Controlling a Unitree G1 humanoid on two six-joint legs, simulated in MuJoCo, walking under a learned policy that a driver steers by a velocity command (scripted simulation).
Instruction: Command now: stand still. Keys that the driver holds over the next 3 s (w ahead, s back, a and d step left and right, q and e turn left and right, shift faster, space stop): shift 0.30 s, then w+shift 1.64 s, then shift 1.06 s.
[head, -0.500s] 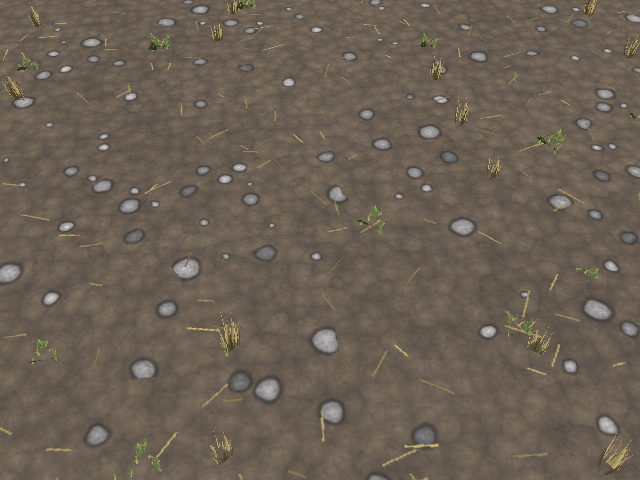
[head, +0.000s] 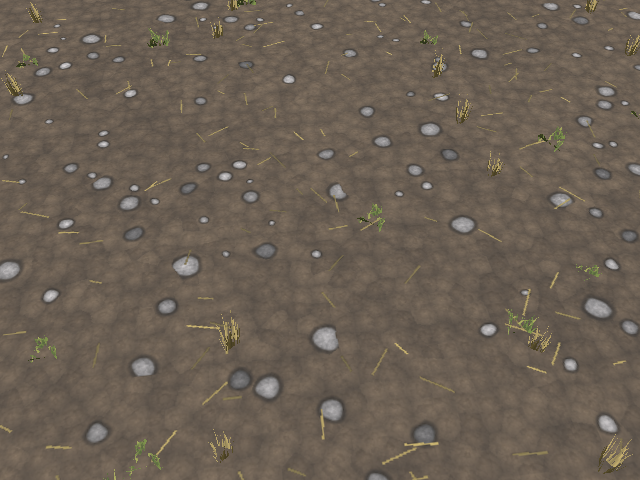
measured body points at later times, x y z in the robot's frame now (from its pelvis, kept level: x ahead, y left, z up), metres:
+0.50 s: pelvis +0.04 +0.02 +0.00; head +0.04 +0.03 +0.45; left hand -0.03 +0.26 -0.15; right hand +0.10 -0.24 -0.14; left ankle +0.04 +0.14 -0.70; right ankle -0.05 -0.12 -0.74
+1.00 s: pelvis +0.32 +0.07 -0.02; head +0.35 +0.08 +0.43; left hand +0.58 +0.27 -0.09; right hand +0.19 -0.14 -0.15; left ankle +0.10 +0.17 -0.74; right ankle +0.59 -0.08 -0.67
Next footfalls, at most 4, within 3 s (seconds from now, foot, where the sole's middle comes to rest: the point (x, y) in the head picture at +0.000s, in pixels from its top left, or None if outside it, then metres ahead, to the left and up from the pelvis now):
0.62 left None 0.14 0.17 -0.77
1.10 right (359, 411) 0.66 -0.05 -0.77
1.60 left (265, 247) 1.13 0.18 -0.77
2.10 right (336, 133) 1.62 -0.03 -0.77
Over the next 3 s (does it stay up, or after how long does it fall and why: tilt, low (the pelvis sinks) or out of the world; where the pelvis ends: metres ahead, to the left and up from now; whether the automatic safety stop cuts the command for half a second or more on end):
stays up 1.59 0.09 0.00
